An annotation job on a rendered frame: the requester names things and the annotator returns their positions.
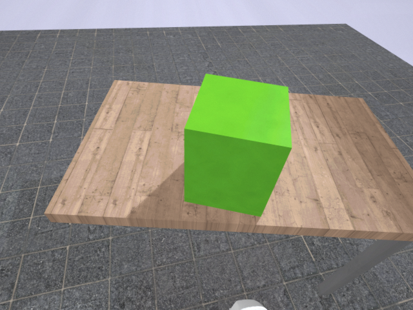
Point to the table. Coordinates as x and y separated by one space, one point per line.
344 176

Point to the carton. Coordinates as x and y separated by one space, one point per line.
237 140

